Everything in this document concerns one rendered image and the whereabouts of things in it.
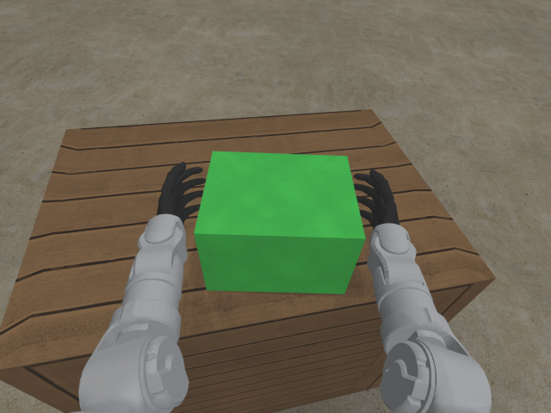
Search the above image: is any robot left upper arm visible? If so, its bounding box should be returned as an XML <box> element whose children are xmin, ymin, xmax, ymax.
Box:
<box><xmin>71</xmin><ymin>334</ymin><xmax>189</xmax><ymax>413</ymax></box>

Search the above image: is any carton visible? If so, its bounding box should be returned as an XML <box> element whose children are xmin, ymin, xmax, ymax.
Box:
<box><xmin>194</xmin><ymin>151</ymin><xmax>366</xmax><ymax>294</ymax></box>

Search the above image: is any robot right upper arm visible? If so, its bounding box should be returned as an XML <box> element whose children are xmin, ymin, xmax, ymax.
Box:
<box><xmin>379</xmin><ymin>339</ymin><xmax>492</xmax><ymax>413</ymax></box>

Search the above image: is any pedestal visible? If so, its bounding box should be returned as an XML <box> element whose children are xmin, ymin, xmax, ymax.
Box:
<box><xmin>0</xmin><ymin>109</ymin><xmax>496</xmax><ymax>413</ymax></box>

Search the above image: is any robot left forearm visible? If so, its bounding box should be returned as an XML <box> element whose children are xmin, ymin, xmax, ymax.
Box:
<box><xmin>78</xmin><ymin>214</ymin><xmax>188</xmax><ymax>410</ymax></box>

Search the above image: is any robot right forearm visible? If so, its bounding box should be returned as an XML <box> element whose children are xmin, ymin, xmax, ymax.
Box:
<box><xmin>367</xmin><ymin>223</ymin><xmax>492</xmax><ymax>412</ymax></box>

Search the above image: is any robot left hand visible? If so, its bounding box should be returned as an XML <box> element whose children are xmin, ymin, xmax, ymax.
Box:
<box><xmin>157</xmin><ymin>162</ymin><xmax>206</xmax><ymax>224</ymax></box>

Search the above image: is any robot right hand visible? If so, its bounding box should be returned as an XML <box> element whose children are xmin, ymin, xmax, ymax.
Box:
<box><xmin>354</xmin><ymin>170</ymin><xmax>399</xmax><ymax>229</ymax></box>

